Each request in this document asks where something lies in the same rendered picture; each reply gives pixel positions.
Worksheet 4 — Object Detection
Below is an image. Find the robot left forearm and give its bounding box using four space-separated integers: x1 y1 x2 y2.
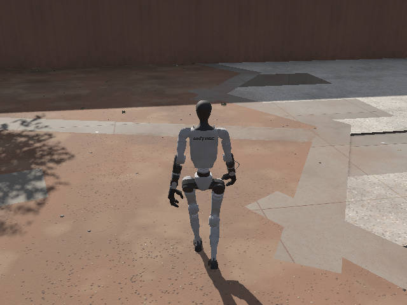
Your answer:
169 155 182 189

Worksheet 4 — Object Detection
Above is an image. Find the left robot hand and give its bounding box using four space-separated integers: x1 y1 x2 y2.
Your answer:
168 188 183 208

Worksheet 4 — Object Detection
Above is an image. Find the right robot hand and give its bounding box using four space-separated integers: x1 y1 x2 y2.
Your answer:
221 173 236 186

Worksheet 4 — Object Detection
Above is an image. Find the left robot foot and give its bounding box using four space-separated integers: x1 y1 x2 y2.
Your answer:
193 237 202 252

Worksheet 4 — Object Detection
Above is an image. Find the robot right forearm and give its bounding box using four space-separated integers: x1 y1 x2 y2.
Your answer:
226 153 236 176

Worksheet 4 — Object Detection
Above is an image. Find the right robot upper arm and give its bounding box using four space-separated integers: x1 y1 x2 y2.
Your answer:
217 128 233 162

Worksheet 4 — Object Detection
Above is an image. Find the humanoid robot torso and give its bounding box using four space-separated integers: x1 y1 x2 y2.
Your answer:
189 125 219 191

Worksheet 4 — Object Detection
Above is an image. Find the left robot upper arm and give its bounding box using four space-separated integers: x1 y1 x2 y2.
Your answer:
176 128 191 164

